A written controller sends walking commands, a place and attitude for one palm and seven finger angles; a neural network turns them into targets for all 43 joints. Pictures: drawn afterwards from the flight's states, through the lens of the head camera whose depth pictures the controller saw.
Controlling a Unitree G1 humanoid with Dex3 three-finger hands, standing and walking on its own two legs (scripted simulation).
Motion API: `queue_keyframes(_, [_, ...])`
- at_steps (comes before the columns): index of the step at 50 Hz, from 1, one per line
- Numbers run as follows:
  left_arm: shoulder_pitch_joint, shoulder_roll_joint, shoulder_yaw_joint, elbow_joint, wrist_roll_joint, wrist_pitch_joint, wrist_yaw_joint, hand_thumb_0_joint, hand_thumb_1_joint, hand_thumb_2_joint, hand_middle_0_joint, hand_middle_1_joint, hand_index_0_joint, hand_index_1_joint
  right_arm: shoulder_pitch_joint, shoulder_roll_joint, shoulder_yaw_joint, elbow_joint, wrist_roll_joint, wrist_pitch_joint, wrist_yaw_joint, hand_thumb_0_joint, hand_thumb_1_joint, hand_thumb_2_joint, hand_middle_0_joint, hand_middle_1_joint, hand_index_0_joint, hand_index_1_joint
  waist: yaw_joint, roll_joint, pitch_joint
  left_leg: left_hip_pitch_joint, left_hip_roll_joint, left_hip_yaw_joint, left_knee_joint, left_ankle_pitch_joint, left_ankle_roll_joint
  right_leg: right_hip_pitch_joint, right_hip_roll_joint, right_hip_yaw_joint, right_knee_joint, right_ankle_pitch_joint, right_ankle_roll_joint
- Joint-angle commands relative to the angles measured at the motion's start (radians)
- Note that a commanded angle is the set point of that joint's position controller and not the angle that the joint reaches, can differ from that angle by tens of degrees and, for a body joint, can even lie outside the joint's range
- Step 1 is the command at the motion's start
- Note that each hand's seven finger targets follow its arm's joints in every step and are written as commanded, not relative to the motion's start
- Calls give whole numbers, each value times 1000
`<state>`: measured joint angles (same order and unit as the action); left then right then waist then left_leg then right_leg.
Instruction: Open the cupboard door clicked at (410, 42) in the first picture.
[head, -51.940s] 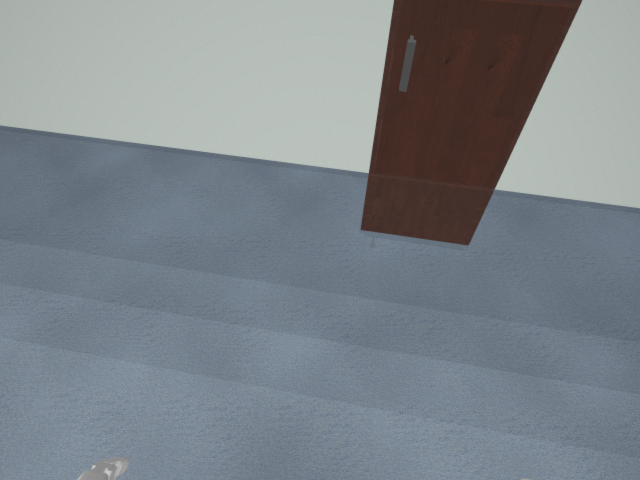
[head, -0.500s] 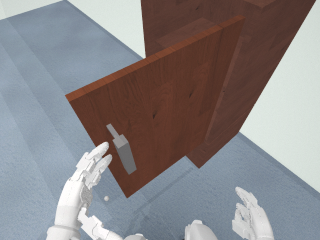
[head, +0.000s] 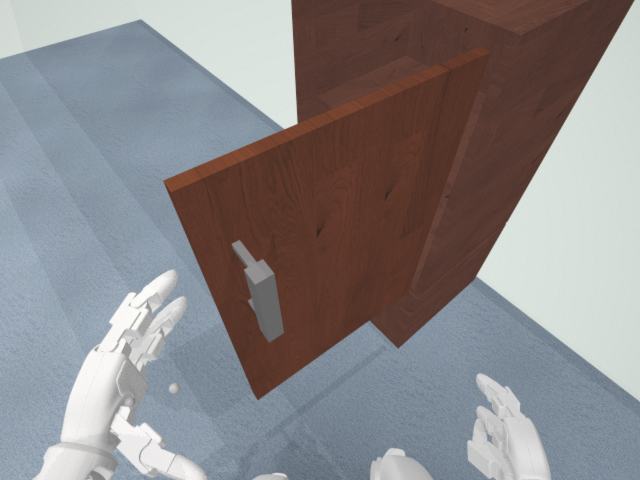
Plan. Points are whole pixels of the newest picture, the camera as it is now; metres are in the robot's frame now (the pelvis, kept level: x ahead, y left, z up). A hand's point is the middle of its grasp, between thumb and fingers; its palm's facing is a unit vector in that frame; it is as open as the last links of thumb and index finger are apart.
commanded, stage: draw the hand back to the body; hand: left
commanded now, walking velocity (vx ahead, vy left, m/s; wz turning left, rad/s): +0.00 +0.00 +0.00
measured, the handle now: (257, 292) +0.32 +0.10 +0.07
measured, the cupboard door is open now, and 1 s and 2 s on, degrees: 86 86 86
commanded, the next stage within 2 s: step back with the hand held close in 1.38 s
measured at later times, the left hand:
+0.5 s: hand (80, 345) +0.21 +0.23 +0.15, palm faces +0.23 -0.91 -0.34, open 14.9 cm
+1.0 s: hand out of the picture +0.24 +0.27 +0.23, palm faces +0.43 -0.80 -0.42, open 9.1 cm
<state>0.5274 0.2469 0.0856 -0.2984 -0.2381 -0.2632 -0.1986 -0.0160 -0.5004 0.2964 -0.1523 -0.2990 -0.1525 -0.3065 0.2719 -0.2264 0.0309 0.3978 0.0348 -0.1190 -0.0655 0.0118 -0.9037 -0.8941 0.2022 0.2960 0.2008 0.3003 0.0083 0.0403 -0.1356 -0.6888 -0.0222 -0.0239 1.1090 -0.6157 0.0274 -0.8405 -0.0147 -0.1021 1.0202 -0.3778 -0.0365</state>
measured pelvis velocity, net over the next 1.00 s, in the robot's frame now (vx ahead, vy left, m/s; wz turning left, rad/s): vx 0.04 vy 0.01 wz -0.02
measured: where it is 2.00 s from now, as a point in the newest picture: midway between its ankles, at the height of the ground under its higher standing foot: outside the picture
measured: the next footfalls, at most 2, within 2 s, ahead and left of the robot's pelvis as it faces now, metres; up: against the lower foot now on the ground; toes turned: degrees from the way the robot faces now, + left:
none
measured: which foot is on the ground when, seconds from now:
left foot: down 0.00-1.00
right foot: down 0.00-1.00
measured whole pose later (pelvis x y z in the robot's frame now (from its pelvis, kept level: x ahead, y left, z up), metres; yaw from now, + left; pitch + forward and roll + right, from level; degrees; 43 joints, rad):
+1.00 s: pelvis +0.04 +0.01 +0.07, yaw -1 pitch -2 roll -2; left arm 0.48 0.36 0.34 -0.41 -0.05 -0.09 0.11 0.00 0.59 0.77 -0.20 -0.30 -0.20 -0.31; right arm 0.22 -0.23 0.03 0.61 0.00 -0.15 -0.07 0.01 -0.90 -0.89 0.20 0.30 0.20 0.30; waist 0.07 0.07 0.00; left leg -0.04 -0.02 0.00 0.46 -0.38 0.04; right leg -0.22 0.01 -0.06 0.45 -0.19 -0.01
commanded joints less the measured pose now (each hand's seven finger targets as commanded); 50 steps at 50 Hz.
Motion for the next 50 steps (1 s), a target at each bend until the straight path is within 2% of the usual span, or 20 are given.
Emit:
queue_keyframes(1, [5,66,76,-205,-30,-8,15,0,-500,300,-150,-300,-150,-300,-74,-123,-40,-178,10,-60,-10,0,-900,-900,200,300,200,300,-3,-28,-87,-88,-1,-23,-276,192,-27,340,7,77,-231,-77,12])
queue_keyframes(2, [12,66,72,-204,-31,3,10,0,-500,300,-150,-300,-150,-300,-71,-124,-39,-176,11,-65,-12,0,-900,-900,200,300,200,300,-5,-46,-74,-80,2,-27,-285,194,-25,345,7,74,-240,-71,13])
queue_keyframes(10, [-8,131,128,-297,-28,29,-3,0,-500,300,-150,-300,-150,-300,-56,-125,-26,-150,9,-115,-11,0,-900,-900,200,300,200,300,14,29,-77,37,11,-39,-353,319,-45,407,16,35,-243,86,5])
queue_keyframes(13, [7,152,179,-299,-46,35,3,0,-395,345,-154,-300,-154,-300,-56,-121,-27,-128,10,-129,-9,0,-900,-900,200,300,200,300,26,21,-87,64,13,-40,-368,364,-54,445,21,31,-254,132,3])
queue_keyframes(15, [7,137,171,-309,-50,41,-6,0,-325,375,-156,-300,-156,-300,-61,-122,-26,-121,14,-138,-7,0,-900,-900,200,300,200,300,22,32,-72,88,14,-41,-382,392,-60,452,21,23,-260,163,6])
queue_keyframes(16, [14,294,217,-385,124,81,146,0,-290,390,-158,-300,-158,-300,-49,-118,-43,-117,-11,-121,-31,0,-900,-900,200,300,200,300,62,34,-96,86,35,-29,-446,393,-39,534,0,82,-290,155,-2])
queue_keyframes(17, [69,186,159,-382,139,116,208,0,-255,405,-159,-300,-159,-300,-45,-99,-34,-117,-16,-116,-35,0,-900,-900,200,300,200,300,39,64,-34,87,31,-29,-471,384,-45,525,-2,74,-312,140,-1])
queue_keyframes(19, [79,126,104,-381,163,146,257,0,-185,435,-161,-300,-161,-300,-44,-97,-29,-96,-19,-114,-31,0,-900,-900,200,300,200,300,28,78,14,111,37,-28,-485,425,-47,534,-8,68,-335,156,1])
queue_keyframes(22, [57,161,132,-378,190,157,298,0,-80,480,-165,-300,-165,-300,-47,-109,-33,-74,-22,-100,-30,0,-900,-900,200,300,200,300,28,45,7,187,51,-35,-510,536,-52,572,-3,58,-365,214,6])
queue_keyframes(23, [52,174,146,-366,197,159,307,0,-45,495,-166,-300,-166,-300,-54,-112,-36,-65,-24,-100,-33,0,-900,-900,200,300,200,300,31,-6,3,204,54,-34,-518,564,-49,595,-1,55,-379,238,6])
queue_keyframes(24, [50,166,142,-363,200,160,312,0,-10,510,-168,-300,-168,-300,-60,-110,-37,-62,-24,-99,-35,0,-900,-900,200,300,200,300,29,-24,8,227,57,-31,-533,572,-47,607,-3,58,-388,249,11])
queue_keyframes(28, [-8,211,199,-357,209,155,334,0,130,570,-173,-300,-173,-300,-84,-115,-33,-34,-28,-98,-41,0,-900,-900,200,300,200,300,39,20,22,279,53,-24,-589,564,-48,667,-6,62,-435,254,7])
queue_keyframes(30, [-19,212,213,-357,211,148,339,0,200,600,-175,-300,-175,-300,-90,-109,-29,-23,-29,-101,-40,0,-900,-900,200,300,200,300,42,23,27,306,55,-27,-616,595,-54,692,-5,59,-451,266,9])
queue_keyframes(33, [-61,234,236,-391,213,135,341,0,305,645,-179,-300,-179,-300,-105,-113,-29,-6,-32,-113,-37,0,-900,-900,200,300,200,300,48,77,6,367,59,-29,-639,691,-62,729,-7,59,-475,313,7])
queue_keyframes(35, [-39,228,248,-376,210,134,340,0,375,675,-181,-300,-181,-300,-105,-109,-29,10,-36,-117,-30,0,-900,-900,200,300,200,300,50,73,15,392,62,-26,-654,762,-70,751,-6,57,-490,354,9])
queue_keyframes(36, [-35,232,261,-361,208,133,339,0,410,690,-182,-300,-182,-300,-108,-107,-31,18,-37,-117,-27,0,-900,-900,200,300,200,300,54,42,16,402,64,-22,-661,784,-72,765,-6,55,-501,373,9])
queue_keyframes(38, [-34,240,286,-327,205,133,335,0,480,720,-185,-300,-185,-300,-121,-110,-37,31,-34,-110,-23,0,-900,-900,200,300,200,300,57,4,31,408,66,-15,-676,783,-66,788,-2,57,-522,392,8])
queue_keyframes(43, [-78,270,342,-325,200,118,329,0,655,795,-191,-300,-191,-300,-141,-110,-40,49,-37,-98,-15,0,-900,-900,200,300,200,300,64,57,49,444,64,-3,-710,791,-67,824,-2,67,-559,416,4])
queue_keyframes(46, [-99,279,370,-314,192,112,328,0,760,840,-195,-300,-195,-300,-147,-104,-42,54,-37,-87,-12,0,-900,-900,200,300,200,300,63,20,48,459,61,6,-728,752,-58,844,-1,72,-579,418,8])
queue_keyframes(50, [-160,304,404,-325,186,102,331,0,900,900,-200,-300,-200,-300,-164,-104,-43,63,-35,-82,-15,0,-900,-900,200,300,200,300,61,39,53,474,56,12,-746,689,-46,851,-2,80,-601,392,9])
